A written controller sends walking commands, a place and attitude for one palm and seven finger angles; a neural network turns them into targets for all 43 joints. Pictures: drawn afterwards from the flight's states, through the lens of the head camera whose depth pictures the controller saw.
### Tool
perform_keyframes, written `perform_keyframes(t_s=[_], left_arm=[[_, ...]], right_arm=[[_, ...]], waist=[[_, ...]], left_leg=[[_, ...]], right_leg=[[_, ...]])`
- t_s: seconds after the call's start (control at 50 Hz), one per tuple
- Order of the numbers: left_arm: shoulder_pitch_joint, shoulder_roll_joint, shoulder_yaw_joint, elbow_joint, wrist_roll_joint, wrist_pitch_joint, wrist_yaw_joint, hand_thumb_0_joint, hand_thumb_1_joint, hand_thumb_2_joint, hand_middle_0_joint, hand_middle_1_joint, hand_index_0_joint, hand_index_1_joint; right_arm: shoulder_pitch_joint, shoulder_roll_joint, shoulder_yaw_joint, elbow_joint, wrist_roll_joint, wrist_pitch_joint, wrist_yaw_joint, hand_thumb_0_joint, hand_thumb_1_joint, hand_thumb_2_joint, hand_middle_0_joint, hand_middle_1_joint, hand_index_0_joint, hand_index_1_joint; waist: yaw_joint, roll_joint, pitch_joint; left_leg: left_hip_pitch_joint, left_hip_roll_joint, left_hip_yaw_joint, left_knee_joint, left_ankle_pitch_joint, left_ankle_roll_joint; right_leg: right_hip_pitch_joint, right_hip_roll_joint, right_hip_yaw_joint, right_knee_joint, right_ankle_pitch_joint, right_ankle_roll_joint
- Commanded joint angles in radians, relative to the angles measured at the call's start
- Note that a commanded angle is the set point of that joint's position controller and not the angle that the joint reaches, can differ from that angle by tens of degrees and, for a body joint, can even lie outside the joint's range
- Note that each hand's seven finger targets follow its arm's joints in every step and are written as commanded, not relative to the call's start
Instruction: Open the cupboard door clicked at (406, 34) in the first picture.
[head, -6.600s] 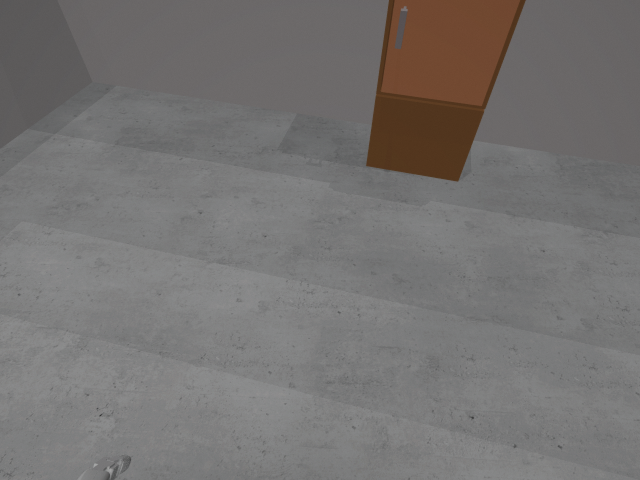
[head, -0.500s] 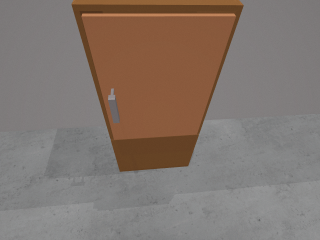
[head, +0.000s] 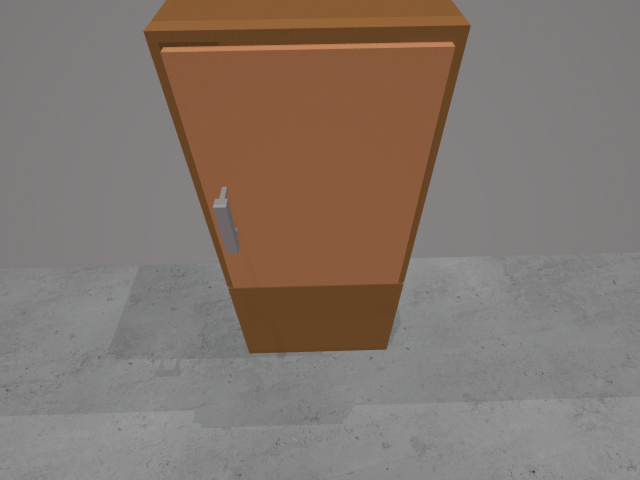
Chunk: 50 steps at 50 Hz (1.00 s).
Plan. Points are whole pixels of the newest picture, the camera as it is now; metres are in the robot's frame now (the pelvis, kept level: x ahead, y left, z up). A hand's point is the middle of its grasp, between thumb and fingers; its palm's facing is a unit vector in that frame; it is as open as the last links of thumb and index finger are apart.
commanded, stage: come to a stop and stand still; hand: left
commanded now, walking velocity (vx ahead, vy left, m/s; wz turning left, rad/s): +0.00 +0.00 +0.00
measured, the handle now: (228, 220) +0.59 +0.22 -0.08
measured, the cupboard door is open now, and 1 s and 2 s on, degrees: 0 0 0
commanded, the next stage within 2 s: look again from close up in 0.04 s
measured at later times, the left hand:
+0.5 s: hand out of the picture -0.01 +0.23 -0.18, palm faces +0.02 -0.98 -0.18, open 7.4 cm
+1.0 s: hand out of the picture +0.00 +0.21 -0.18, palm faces -0.01 -0.98 -0.18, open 7.4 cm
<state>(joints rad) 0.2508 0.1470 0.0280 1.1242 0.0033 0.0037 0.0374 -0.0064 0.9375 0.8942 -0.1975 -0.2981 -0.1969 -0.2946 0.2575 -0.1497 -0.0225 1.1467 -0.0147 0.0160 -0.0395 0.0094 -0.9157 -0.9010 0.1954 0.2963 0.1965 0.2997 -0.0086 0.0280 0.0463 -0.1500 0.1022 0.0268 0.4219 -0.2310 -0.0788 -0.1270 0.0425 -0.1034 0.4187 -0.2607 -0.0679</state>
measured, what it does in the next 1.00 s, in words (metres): stands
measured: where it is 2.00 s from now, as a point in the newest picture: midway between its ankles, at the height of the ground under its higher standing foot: outside the picture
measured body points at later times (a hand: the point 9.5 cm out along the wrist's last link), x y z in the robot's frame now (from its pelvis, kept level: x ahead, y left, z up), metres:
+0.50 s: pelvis -0.02 +0.06 +0.00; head -0.02 +0.06 +0.45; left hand -0.01 +0.28 -0.16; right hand -0.02 -0.16 -0.16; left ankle -0.02 +0.14 -0.74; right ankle -0.02 -0.07 -0.74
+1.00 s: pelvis +0.01 +0.05 -0.01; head +0.02 +0.04 +0.44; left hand +0.00 +0.26 -0.17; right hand -0.03 -0.16 -0.17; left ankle -0.02 +0.14 -0.74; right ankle -0.02 -0.07 -0.74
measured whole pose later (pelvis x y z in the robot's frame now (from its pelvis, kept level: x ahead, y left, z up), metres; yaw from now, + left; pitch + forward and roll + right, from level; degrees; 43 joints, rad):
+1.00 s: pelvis +0.01 +0.05 -0.01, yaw +0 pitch +0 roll +1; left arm 0.30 0.14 0.01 1.10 0.03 0.01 0.01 0.01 0.92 0.89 -0.20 -0.30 -0.20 -0.29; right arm 0.36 -0.12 -0.01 1.10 -0.03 -0.02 -0.03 0.01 -0.91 -0.90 0.20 0.30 0.20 0.30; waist -0.02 0.00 0.01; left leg -0.21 -0.03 0.07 0.52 -0.32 0.04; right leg -0.24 -0.05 -0.06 0.58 -0.34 0.00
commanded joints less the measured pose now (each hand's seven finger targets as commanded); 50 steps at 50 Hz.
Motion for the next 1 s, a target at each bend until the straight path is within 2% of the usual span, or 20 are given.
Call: perform_keyframes(t_s=[0.0,0.1,0.12,0.14,0.16,0.18,0.2,0.24,0.26,0.28,0.3,0.32,0.34,0.38,0.44,0.72,0.82,0.9,0.94,0.98], left_arm=[[0.049,0.103,0.007,-0.027,0.002,-0.016,0.003,0.000,0.900,0.900,-0.200,-0.300,-0.200,-0.300],[0.073,0.094,0.001,-0.013,0.002,-0.017,0.002,0.000,0.900,0.900,-0.200,-0.300,-0.200,-0.300],[0.214,0.132,0.009,0.020,0.021,-0.058,0.043,0.000,0.900,0.900,-0.200,-0.300,-0.200,-0.300],[0.206,0.162,0.010,-0.015,0.023,-0.070,0.040,0.000,0.900,0.900,-0.200,-0.300,-0.200,-0.300],[0.169,0.136,0.003,-0.032,0.021,-0.070,0.033,0.000,0.900,0.900,-0.200,-0.300,-0.200,-0.300],[0.132,0.138,0.007,-0.036,0.022,-0.068,0.028,0.000,0.900,0.900,-0.200,-0.300,-0.200,-0.300],[0.115,0.133,0.005,-0.059,0.027,-0.065,0.023,0.000,0.900,0.900,-0.200,-0.300,-0.200,-0.300],[0.097,0.109,-0.003,-0.067,0.021,-0.054,0.020,0.000,0.900,0.900,-0.200,-0.300,-0.200,-0.300],[0.094,0.084,-0.008,-0.065,0.016,-0.047,0.017,0.000,0.900,0.900,-0.200,-0.300,-0.200,-0.300],[0.098,0.066,-0.008,-0.068,0.015,-0.038,0.015,0.000,0.900,0.900,-0.200,-0.300,-0.200,-0.300],[0.114,0.049,-0.010,-0.070,0.012,-0.032,0.013,0.000,0.900,0.900,-0.200,-0.300,-0.200,-0.300],[0.114,0.049,-0.012,-0.071,0.014,-0.028,0.010,0.000,0.900,0.900,-0.200,-0.300,-0.200,-0.300],[0.109,0.049,-0.015,-0.065,0.016,-0.022,0.006,0.000,0.900,0.900,-0.200,-0.300,-0.200,-0.300],[0.118,0.056,-0.017,-0.063,0.021,-0.018,-0.001,0.000,0.900,0.900,-0.200,-0.300,-0.200,-0.300],[0.126,0.060,-0.019,-0.058,0.020,-0.016,-0.006,0.000,0.900,0.900,-0.200,-0.300,-0.200,-0.300],[0.098,0.076,-0.021,-0.053,0.015,-0.021,-0.004,0.000,0.900,0.900,-0.200,-0.300,-0.200,-0.300],[0.081,0.060,-0.017,-0.057,0.028,-0.010,-0.012,0.000,0.900,0.900,-0.200,-0.300,-0.200,-0.300],[0.070,0.055,-0.008,-0.073,0.034,-0.012,-0.022,0.000,0.900,0.900,-0.200,-0.300,-0.200,-0.300],[0.094,0.056,-0.003,-0.072,0.031,-0.015,-0.024,0.000,0.900,0.900,-0.200,-0.300,-0.200,-0.300],[0.137,0.066,0.004,-0.062,0.030,-0.019,-0.024,0.000,0.900,0.900,-0.200,-0.300,-0.200,-0.300]], right_arm=[[0.073,-0.061,-0.002,-0.013,0.002,-0.005,-0.006,0.000,-0.900,-0.900,0.200,0.300,0.200,0.300],[0.070,-0.065,0.002,-0.011,0.002,-0.008,-0.006,0.000,-0.900,-0.900,0.200,0.300,0.200,0.300],[-0.056,-0.090,-0.002,-0.083,0.009,-0.034,0.007,0.000,-0.900,-0.900,0.200,0.300,0.200,0.300],[0.018,-0.050,-0.002,-0.128,0.009,-0.020,0.009,0.000,-0.900,-0.900,0.200,0.300,0.200,0.300],[0.029,-0.051,-0.006,-0.122,0.009,-0.017,0.011,0.000,-0.900,-0.900,0.200,0.300,0.200,0.300],[0.035,-0.019,0.001,-0.125,0.013,-0.019,0.017,0.000,-0.900,-0.900,0.200,0.300,0.200,0.300],[0.059,-0.020,0.001,-0.130,0.013,-0.023,0.020,0.000,-0.900,-0.900,0.200,0.300,0.200,0.300],[0.097,-0.030,0.003,-0.127,0.007,-0.033,0.017,0.000,-0.900,-0.900,0.200,0.300,0.200,0.300],[0.115,-0.045,0.003,-0.121,0.005,-0.038,0.016,0.000,-0.900,-0.900,0.200,0.300,0.200,0.300],[0.138,-0.068,0.000,-0.118,-0.002,-0.049,0.015,0.000,-0.900,-0.900,0.200,0.300,0.200,0.300],[0.122,-0.089,0.004,-0.123,-0.008,-0.051,0.011,0.000,-0.900,-0.900,0.200,0.300,0.200,0.300],[0.106,-0.094,0.007,-0.128,-0.009,-0.050,0.008,0.000,-0.900,-0.900,0.200,0.300,0.200,0.300],[0.083,-0.091,0.007,-0.128,-0.008,-0.051,0.007,0.000,-0.900,-0.900,0.200,0.300,0.200,0.300],[0.069,-0.099,0.009,-0.142,-0.004,-0.051,0.006,0.000,-0.900,-0.900,0.200,0.300,0.200,0.300],[0.080,-0.107,0.008,-0.140,-0.005,-0.053,0.006,0.000,-0.900,-0.900,0.200,0.300,0.200,0.300],[0.115,-0.095,0.014,-0.088,0.000,-0.065,0.003,0.000,-0.900,-0.900,0.200,0.300,0.200,0.300],[0.139,-0.111,0.000,-0.077,-0.007,-0.051,0.001,0.000,-0.900,-0.900,0.200,0.300,0.200,0.300],[0.164,-0.120,-0.013,-0.075,-0.012,-0.048,-0.007,0.000,-0.900,-0.900,0.200,0.300,0.200,0.300],[0.159,-0.117,-0.014,-0.080,-0.012,-0.050,-0.009,0.000,-0.900,-0.900,0.200,0.300,0.200,0.300],[0.137,-0.104,-0.014,-0.093,-0.010,-0.053,-0.008,0.000,-0.900,-0.900,0.200,0.300,0.200,0.300]], waist=[[-0.002,-0.058,0.032],[-0.002,-0.029,0.032],[0.073,-0.145,0.046],[0.004,-0.108,-0.036],[-0.008,-0.005,-0.050],[-0.010,-0.009,-0.087],[-0.016,-0.065,-0.103],[-0.028,-0.130,-0.088],[-0.030,-0.100,-0.055],[-0.021,0.009,-0.024],[-0.001,0.049,0.003],[0.006,0.049,0.022],[0.016,0.108,0.055],[0.027,0.082,0.107],[0.026,0.009,0.084],[0.018,-0.014,-0.003],[-0.003,0.023,0.046],[-0.011,0.049,0.066],[0.001,0.042,0.050],[0.020,-0.030,0.043]], left_leg=[[0.019,0.013,0.009,-0.030,0.113,0.055],[0.035,0.016,0.003,-0.049,0.111,0.059],[-0.173,-0.027,0.067,0.244,-0.068,0.038],[-0.182,-0.041,-0.037,0.315,-0.145,0.074],[-0.169,-0.035,-0.025,0.333,-0.135,0.082],[-0.137,-0.024,-0.005,0.289,-0.146,0.078],[-0.116,-0.049,0.012,0.227,-0.137,0.073],[-0.029,-0.057,0.010,0.083,-0.052,0.075],[-0.001,-0.038,-0.017,0.030,-0.011,0.083],[-0.037,0.014,-0.067,0.000,0.063,0.104],[-0.098,0.055,-0.108,-0.030,0.077,0.128],[-0.139,0.057,-0.121,-0.060,0.039,0.141],[-0.172,0.051,-0.140,-0.105,-0.016,0.145],[-0.227,0.043,-0.148,-0.149,-0.112,0.148],[-0.213,0.030,-0.154,-0.173,-0.192,0.148],[-0.090,0.018,-0.103,-0.117,0.070,0.145],[-0.084,0.074,-0.206,-0.178,-0.186,0.185],[-0.050,0.114,-0.257,-0.140,-0.085,0.230],[-0.081,0.102,-0.235,-0.087,0.000,0.228],[-0.181,0.059,-0.177,-0.014,0.022,0.205]], right_leg=[[-0.056,-0.167,0.153,-0.148,0.229,0.044],[-0.068,-0.160,0.154,-0.160,0.157,0.036],[0.019,-0.256,0.278,-0.104,0.895,0.163],[0.062,-0.309,0.275,-0.057,0.979,0.129],[0.041,-0.287,0.216,-0.058,0.877,0.061],[0.033,-0.274,0.186,-0.054,0.704,-0.020],[0.022,-0.248,0.166,-0.051,0.555,-0.045],[-0.060,-0.216,0.161,-0.037,0.295,-0.034],[-0.124,-0.182,0.157,-0.023,0.134,-0.011],[-0.140,-0.140,0.124,0.011,0.022,0.013],[-0.131,-0.112,0.113,0.019,-0.010,0.023],[-0.112,-0.100,0.098,0.031,-0.015,0.028],[-0.103,-0.101,0.086,0.044,-0.023,0.032],[-0.101,-0.101,0.085,0.045,-0.024,0.035],[-0.096,-0.107,0.094,0.038,-0.009,0.035],[-0.081,-0.135,0.114,0.026,0.081,0.042],[-0.178,-0.095,0.046,0.111,-0.100,0.043],[-0.255,-0.084,0.032,0.156,-0.124,0.040],[-0.200,-0.091,0.040,0.117,-0.092,0.035],[-0.084,-0.116,0.075,0.073,-0.021,0.022]])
